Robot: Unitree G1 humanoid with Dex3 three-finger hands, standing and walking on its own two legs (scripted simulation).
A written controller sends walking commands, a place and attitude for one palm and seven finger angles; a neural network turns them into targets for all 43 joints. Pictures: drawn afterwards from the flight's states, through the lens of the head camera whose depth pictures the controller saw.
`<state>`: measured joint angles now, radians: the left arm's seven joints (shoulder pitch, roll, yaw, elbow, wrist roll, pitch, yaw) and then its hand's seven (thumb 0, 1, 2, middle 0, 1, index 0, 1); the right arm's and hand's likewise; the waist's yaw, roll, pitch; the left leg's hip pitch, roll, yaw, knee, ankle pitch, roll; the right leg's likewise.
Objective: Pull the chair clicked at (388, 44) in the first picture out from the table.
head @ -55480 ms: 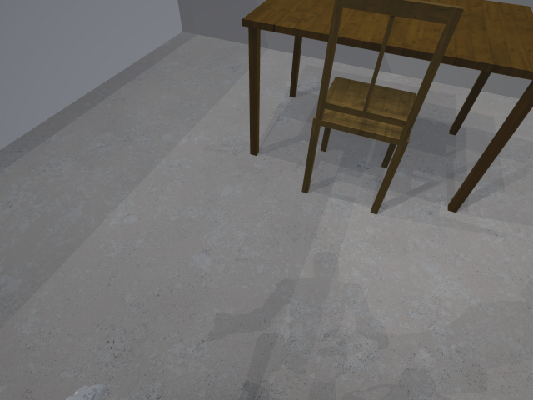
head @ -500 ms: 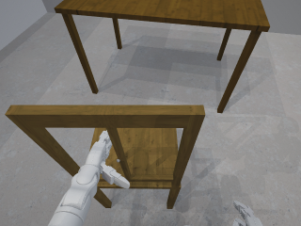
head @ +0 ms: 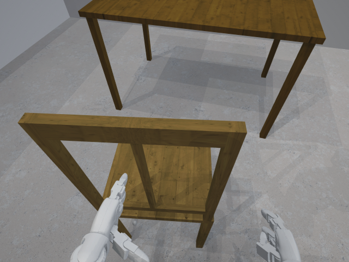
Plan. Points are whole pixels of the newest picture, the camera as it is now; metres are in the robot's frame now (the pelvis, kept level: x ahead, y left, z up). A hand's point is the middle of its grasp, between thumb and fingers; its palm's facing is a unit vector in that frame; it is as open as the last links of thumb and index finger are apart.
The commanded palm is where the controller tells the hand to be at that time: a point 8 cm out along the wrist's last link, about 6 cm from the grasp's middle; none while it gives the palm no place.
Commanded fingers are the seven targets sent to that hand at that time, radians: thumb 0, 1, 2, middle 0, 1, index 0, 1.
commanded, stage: draw the fingers out of the gap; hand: left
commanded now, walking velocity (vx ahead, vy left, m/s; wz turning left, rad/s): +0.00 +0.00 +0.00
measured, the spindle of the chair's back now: (146, 180) +0.31 +0.08 -0.01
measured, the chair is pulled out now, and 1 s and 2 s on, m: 0.66 0.66 0.66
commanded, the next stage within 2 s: draw the hand back to the body in 0.26 s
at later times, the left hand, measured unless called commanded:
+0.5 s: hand (121, 238) +0.18 +0.11 +0.02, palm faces -0.03 -1.00 +0.00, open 17.5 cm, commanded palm +0.15 +0.17 +0.03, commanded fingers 0.00 -0.55 0.20 0.00 0.00 0.00 0.00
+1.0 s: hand (70, 219) +0.19 +0.18 +0.10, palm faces +0.17 -0.95 -0.25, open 16.8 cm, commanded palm +0.15 +0.23 +0.12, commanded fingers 0.00 -0.12 0.41 -0.06 -0.09 -0.06 -0.09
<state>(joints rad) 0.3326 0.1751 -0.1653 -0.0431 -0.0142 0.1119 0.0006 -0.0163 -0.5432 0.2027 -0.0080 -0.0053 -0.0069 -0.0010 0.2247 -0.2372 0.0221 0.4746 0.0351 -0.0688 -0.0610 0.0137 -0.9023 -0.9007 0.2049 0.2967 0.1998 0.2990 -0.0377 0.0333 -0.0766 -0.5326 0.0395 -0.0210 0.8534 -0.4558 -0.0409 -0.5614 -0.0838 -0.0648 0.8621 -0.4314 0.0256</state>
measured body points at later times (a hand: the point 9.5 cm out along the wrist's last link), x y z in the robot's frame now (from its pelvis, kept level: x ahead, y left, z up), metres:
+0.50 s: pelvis -0.01 +0.00 -0.02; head +0.02 -0.01 +0.43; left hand +0.17 +0.17 +0.03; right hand +0.16 -0.24 -0.09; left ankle -0.02 +0.15 -0.70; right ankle +0.00 -0.13 -0.70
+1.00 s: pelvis +0.00 +0.00 +0.00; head +0.02 -0.01 +0.45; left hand +0.17 +0.23 +0.12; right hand +0.19 -0.23 -0.08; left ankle -0.02 +0.15 -0.70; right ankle +0.00 -0.13 -0.70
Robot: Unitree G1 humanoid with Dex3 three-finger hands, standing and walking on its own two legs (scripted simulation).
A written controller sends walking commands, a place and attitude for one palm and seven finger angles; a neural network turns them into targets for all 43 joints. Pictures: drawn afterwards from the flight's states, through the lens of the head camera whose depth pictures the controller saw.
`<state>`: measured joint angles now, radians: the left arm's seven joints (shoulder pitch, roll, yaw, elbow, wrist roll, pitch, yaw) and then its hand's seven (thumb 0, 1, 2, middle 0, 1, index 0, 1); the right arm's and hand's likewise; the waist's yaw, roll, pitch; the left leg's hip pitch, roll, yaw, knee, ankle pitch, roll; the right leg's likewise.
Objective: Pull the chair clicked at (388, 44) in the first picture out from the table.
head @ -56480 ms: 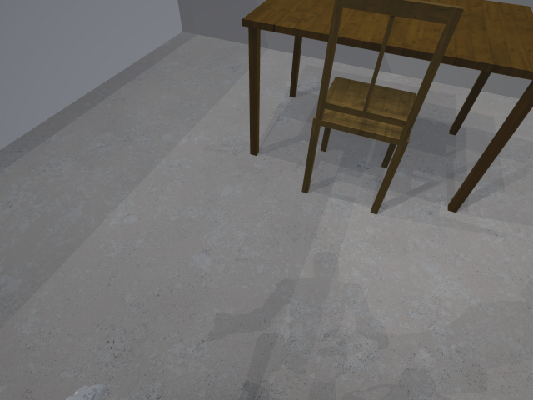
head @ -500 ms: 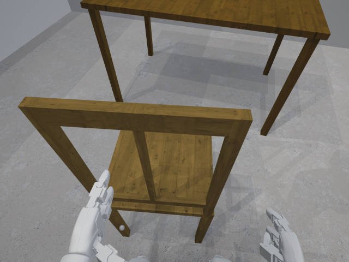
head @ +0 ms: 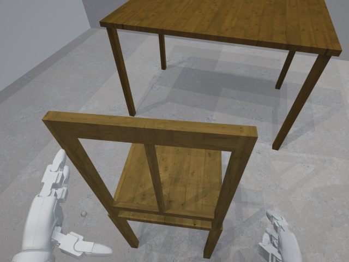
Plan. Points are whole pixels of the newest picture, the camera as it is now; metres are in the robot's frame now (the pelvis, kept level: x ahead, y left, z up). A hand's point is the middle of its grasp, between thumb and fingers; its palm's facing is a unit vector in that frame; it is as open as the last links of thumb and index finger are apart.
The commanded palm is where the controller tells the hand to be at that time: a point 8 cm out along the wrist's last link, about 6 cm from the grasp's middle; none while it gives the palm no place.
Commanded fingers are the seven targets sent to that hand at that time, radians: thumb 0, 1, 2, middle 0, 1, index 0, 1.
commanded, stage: draw the hand back to the body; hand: left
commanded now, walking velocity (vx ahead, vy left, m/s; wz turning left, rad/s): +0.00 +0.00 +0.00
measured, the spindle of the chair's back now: (156, 182) +0.31 +0.08 -0.01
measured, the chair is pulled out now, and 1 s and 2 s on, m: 0.66 0.66 0.66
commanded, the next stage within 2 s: step back with the hand held close in 0.96 s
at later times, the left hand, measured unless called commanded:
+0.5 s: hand (31, 178) +0.21 +0.24 +0.19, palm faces +0.42 -0.79 -0.44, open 10.6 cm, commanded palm +0.16 +0.29 +0.21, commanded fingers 0.00 0.79 0.85 -0.19 -0.28 -0.19 -0.28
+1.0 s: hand (21, 169) +0.21 +0.25 +0.20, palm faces +0.46 -0.77 -0.44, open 7.4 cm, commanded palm +0.16 +0.29 +0.22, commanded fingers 0.00 0.90 0.90 -0.20 -0.30 -0.20 -0.30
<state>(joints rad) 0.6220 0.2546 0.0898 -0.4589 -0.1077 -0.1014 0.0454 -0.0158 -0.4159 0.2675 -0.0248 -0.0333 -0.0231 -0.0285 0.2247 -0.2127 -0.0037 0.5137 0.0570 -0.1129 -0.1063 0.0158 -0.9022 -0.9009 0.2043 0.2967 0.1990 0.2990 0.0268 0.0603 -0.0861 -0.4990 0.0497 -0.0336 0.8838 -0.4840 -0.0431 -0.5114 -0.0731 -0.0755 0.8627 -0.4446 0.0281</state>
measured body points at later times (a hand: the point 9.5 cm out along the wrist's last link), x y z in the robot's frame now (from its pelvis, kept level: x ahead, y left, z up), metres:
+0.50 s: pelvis +0.02 +0.00 +0.03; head +0.01 -0.03 +0.48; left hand +0.18 +0.28 +0.21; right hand +0.21 -0.22 -0.05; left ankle -0.02 +0.14 -0.70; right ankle +0.00 -0.14 -0.70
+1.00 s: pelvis +0.02 -0.01 +0.04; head +0.01 -0.03 +0.49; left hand +0.18 +0.29 +0.23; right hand +0.20 -0.24 -0.05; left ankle -0.02 +0.14 -0.70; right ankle +0.00 -0.14 -0.70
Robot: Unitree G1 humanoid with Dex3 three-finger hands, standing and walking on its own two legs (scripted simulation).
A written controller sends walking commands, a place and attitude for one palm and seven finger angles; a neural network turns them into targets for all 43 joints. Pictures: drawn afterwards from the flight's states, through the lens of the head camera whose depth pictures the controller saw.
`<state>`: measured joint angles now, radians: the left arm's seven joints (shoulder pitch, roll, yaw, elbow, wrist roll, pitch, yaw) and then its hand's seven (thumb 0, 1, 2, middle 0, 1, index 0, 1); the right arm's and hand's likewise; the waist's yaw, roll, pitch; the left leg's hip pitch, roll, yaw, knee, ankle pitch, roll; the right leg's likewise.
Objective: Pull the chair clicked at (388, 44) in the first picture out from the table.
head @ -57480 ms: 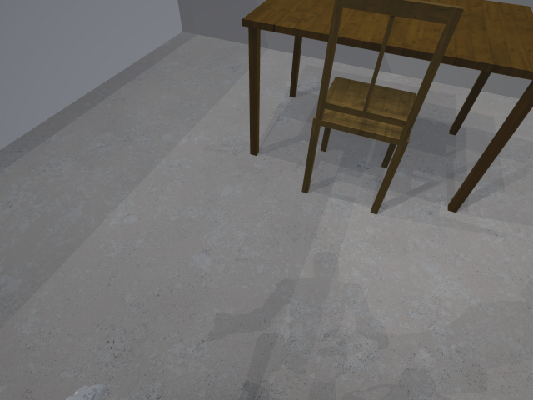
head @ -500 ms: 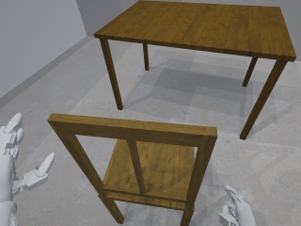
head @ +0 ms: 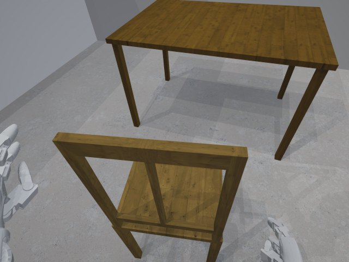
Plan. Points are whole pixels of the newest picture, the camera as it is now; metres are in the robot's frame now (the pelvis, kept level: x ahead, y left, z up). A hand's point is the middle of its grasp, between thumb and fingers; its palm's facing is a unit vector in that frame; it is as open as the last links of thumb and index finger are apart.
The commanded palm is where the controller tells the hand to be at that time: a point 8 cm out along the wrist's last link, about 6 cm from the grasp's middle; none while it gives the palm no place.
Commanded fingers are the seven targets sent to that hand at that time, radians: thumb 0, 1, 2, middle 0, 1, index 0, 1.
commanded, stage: step back with the hand held close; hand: left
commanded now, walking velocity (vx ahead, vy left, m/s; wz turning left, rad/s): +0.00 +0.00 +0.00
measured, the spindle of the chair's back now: (157, 196) +0.29 +0.09 -0.05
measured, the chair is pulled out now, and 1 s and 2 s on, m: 0.66 0.66 0.66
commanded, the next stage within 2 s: stop stepping back and stand still in 1.30 s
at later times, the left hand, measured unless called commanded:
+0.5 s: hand (20, 210) +0.15 +0.27 +0.15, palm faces +0.34 -0.76 -0.56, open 7.4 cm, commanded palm +0.09 +0.31 +0.18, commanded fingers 0.00 0.90 0.90 -0.20 -0.30 -0.20 -0.30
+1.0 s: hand out of the picture +0.07 +0.28 +0.17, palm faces +0.46 -0.74 -0.49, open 7.4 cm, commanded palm +0.00 +0.31 +0.18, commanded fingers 0.00 0.90 0.90 -0.20 -0.30 -0.20 -0.30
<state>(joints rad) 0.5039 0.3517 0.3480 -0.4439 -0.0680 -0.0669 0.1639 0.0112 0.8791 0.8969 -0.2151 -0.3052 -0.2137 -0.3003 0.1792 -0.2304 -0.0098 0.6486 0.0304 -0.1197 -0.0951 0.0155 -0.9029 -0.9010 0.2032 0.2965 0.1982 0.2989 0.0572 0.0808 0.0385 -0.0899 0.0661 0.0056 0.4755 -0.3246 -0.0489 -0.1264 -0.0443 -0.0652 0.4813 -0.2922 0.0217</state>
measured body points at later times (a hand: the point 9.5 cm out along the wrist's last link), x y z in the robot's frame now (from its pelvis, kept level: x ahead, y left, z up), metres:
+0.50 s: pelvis -0.05 +0.01 +0.00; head +0.00 +0.01 +0.44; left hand +0.13 +0.31 +0.18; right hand +0.12 -0.22 -0.10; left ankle -0.04 +0.15 -0.74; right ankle -0.02 -0.13 -0.74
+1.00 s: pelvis -0.13 +0.01 -0.01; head -0.10 +0.02 +0.43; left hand +0.04 +0.31 +0.19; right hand +0.04 -0.23 -0.10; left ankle -0.07 +0.14 -0.74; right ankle -0.09 -0.14 -0.74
